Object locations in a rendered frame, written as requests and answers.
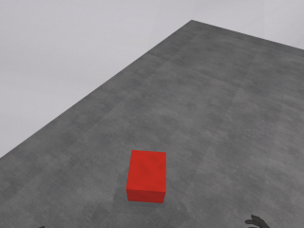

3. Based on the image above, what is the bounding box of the robot right hand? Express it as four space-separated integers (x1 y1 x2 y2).
244 215 270 228

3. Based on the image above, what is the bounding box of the carton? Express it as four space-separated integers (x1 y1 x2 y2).
126 150 166 203

